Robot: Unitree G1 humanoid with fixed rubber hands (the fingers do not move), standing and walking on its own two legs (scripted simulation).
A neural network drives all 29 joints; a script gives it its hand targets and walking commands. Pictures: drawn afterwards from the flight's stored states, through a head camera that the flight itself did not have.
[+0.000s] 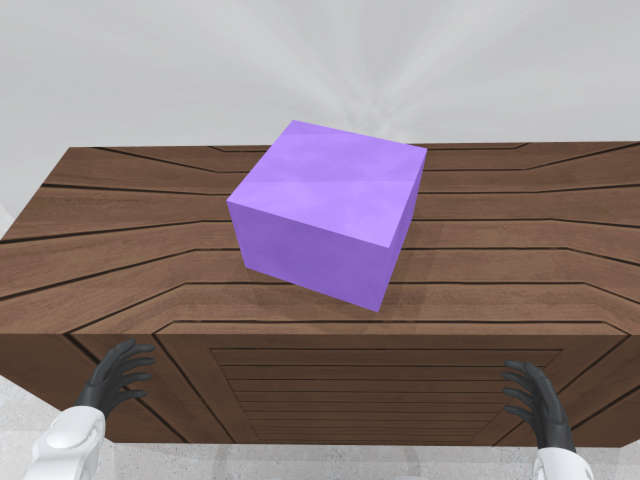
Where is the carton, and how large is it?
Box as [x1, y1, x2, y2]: [226, 120, 426, 311]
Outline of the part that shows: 292,120 226,200 245,266 377,311 412,216 426,148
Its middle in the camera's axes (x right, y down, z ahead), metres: +0.02 -0.04 +0.67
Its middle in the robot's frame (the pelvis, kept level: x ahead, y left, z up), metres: +0.52 +0.02 +0.00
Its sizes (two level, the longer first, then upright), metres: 0.248 0.230 0.165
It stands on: a pedestal, 0.69 m high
